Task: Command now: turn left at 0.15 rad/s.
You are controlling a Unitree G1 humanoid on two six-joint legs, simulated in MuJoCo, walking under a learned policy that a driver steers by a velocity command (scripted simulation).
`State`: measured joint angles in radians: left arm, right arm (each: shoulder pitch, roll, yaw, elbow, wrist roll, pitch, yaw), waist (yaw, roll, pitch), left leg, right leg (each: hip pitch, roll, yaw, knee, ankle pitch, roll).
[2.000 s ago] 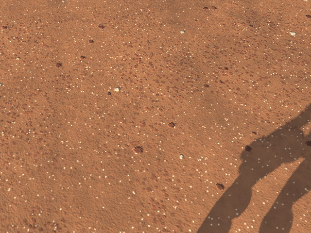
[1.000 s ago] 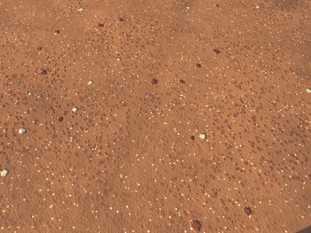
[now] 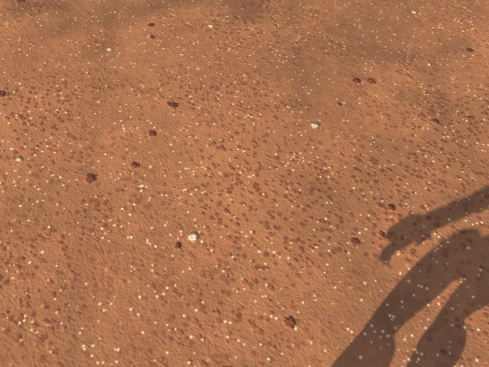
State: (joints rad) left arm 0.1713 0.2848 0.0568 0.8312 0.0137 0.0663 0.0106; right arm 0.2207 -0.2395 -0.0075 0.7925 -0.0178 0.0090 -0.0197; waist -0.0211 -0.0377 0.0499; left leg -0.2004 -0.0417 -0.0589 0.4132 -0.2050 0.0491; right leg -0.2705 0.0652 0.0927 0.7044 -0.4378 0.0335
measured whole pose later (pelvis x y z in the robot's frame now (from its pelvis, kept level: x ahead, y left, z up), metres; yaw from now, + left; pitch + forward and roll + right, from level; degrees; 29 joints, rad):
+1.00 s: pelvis -0.02 +0.03 -0.01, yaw +14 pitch -1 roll +1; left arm 0.23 0.26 0.03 0.87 0.01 0.04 0.01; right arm 0.17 -0.27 -0.03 0.85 -0.02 0.03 -0.04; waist 0.02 0.02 0.06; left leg -0.20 -0.05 0.07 0.54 -0.32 0.06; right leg -0.19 0.03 0.00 0.53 -0.29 -0.05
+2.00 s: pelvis +0.14 +0.02 +0.00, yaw +7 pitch +1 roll +0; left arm 0.20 0.24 0.02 0.81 0.03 -0.07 0.01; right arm 0.37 -0.28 -0.06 0.89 -0.02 -0.02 0.03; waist -0.04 0.04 0.00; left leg -0.40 -0.02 -0.05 1.01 -0.35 0.07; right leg -0.17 0.03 -0.06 0.37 -0.22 -0.05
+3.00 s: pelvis +0.40 +0.06 +0.00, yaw +6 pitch +1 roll +2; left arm 0.36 0.23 0.05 0.85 0.02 0.02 0.01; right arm 0.20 -0.28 -0.06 0.83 -0.03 0.01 0.00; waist 0.01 0.03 -0.02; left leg -0.45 0.00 0.06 0.85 -0.34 0.01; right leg -0.13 0.05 0.02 0.42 -0.30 -0.09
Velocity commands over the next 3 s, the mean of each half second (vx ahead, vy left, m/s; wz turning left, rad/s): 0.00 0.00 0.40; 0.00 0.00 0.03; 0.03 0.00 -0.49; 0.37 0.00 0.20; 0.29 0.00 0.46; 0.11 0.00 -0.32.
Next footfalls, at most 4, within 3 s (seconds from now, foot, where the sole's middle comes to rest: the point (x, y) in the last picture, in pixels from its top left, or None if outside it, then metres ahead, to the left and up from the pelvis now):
0.12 right None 0.01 -0.11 -0.78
0.48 left None -0.02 0.11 -0.78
1.00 right None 0.02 -0.06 -0.78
1.44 left None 0.04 0.15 -0.78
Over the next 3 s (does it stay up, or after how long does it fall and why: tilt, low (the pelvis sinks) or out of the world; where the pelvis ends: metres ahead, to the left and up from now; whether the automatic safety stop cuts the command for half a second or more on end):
stays up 0.40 0.06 0.00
